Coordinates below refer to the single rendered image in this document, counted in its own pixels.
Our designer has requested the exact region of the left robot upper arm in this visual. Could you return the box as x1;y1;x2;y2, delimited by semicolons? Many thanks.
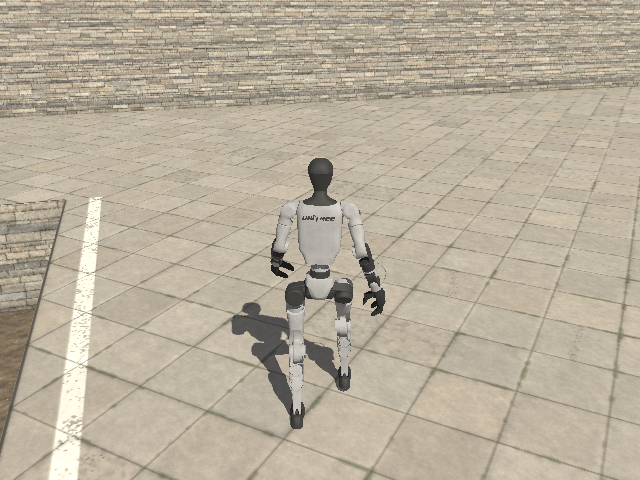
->
273;200;300;253

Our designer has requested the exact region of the right robot upper arm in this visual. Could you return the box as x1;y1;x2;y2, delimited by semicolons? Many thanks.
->
341;202;368;259

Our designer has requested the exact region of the robot left forearm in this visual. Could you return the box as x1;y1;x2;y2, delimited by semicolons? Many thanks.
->
270;238;285;267

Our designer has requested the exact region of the left robot foot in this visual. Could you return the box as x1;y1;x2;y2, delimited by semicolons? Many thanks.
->
290;402;305;429

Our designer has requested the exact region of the robot left shin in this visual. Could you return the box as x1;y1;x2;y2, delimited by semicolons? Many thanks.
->
289;344;304;415

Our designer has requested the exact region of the robot left hand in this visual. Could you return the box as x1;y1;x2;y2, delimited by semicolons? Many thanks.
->
271;261;294;278

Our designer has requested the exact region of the robot right hand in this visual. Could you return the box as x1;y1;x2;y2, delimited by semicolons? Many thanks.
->
363;288;386;316

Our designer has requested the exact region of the robot right forearm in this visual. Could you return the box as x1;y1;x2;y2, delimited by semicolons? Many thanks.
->
359;243;382;292

